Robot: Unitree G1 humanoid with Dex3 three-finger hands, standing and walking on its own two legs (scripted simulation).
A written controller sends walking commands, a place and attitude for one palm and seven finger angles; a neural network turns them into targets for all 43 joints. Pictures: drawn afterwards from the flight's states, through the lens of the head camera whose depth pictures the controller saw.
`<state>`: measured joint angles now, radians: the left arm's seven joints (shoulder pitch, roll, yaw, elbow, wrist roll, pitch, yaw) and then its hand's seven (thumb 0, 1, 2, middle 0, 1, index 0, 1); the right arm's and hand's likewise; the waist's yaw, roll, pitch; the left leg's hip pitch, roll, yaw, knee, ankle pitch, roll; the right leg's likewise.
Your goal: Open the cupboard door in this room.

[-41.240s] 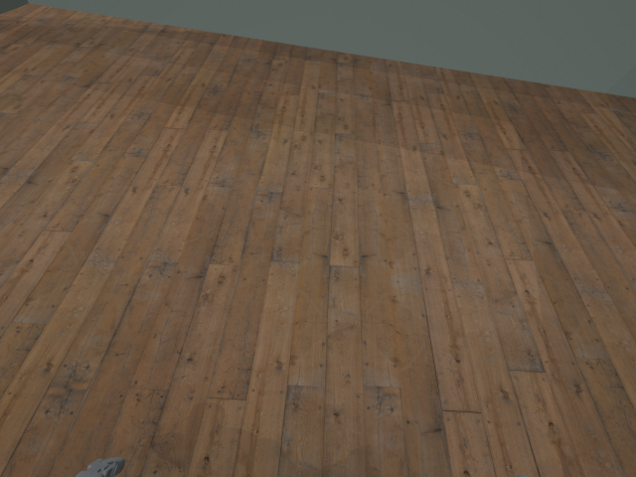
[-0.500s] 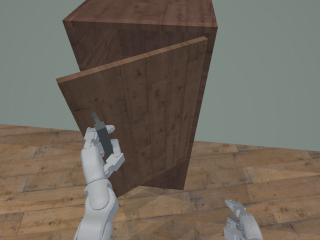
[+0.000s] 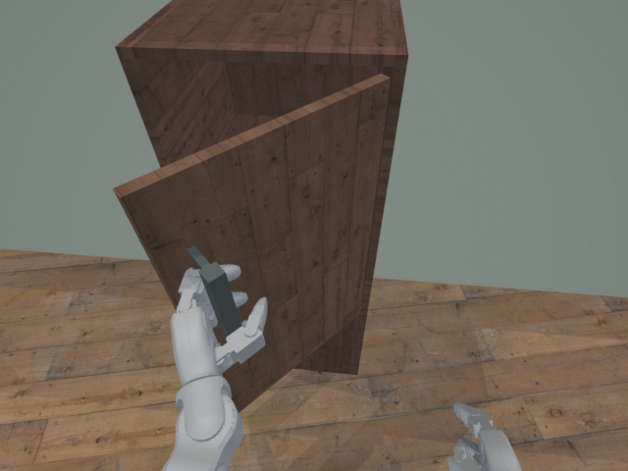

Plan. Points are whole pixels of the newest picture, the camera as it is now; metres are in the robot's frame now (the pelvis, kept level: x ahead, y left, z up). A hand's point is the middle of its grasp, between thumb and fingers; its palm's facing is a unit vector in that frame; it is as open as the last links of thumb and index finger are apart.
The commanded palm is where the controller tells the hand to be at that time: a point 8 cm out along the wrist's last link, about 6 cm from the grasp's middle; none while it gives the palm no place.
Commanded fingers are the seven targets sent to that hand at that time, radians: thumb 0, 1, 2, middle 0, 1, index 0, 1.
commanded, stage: open thumb and fingers to let go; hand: left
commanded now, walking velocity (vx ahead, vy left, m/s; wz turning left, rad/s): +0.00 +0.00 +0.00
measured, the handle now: (215, 297) +0.31 +0.14 +0.08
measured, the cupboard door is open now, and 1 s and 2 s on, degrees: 47 51 50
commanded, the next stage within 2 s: slide the hand sideways off the handle in 0.54 s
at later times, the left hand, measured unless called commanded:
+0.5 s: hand (243, 320) +0.28 +0.10 +0.08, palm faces +0.33 -0.95 +0.01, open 14.5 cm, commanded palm +0.23 +0.14 +0.08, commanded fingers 0.00 -0.50 0.30 -0.15 -0.30 -0.15 -0.30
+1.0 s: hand (242, 361) +0.23 +0.10 +0.08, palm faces -0.12 -0.99 +0.04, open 16.2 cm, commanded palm +0.20 +0.15 +0.08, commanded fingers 0.00 -0.50 0.30 -0.15 -0.30 -0.15 -0.30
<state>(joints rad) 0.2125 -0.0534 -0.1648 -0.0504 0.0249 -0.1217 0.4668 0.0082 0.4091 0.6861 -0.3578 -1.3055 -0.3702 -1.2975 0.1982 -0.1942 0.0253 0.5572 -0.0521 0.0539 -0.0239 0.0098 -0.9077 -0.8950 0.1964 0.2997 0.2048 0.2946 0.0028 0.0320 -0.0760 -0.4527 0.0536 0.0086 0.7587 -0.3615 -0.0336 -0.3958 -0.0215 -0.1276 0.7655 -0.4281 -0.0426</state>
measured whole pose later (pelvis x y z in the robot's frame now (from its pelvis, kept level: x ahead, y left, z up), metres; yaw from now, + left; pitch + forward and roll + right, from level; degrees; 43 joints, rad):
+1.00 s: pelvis -0.01 +0.03 +0.00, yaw -1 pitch +3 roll +0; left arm 0.30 0.07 -0.20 -0.14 -0.09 -0.14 0.02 -0.01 -0.50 0.30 -0.18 -0.33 -0.17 -0.33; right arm 0.24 -0.20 0.05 0.48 0.01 -0.03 -0.02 0.01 -0.91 -0.89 0.20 0.30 0.21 0.29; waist 0.00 0.04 -0.07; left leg -0.48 0.03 0.05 0.80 -0.37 0.01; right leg -0.42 -0.05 -0.09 0.80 -0.42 0.00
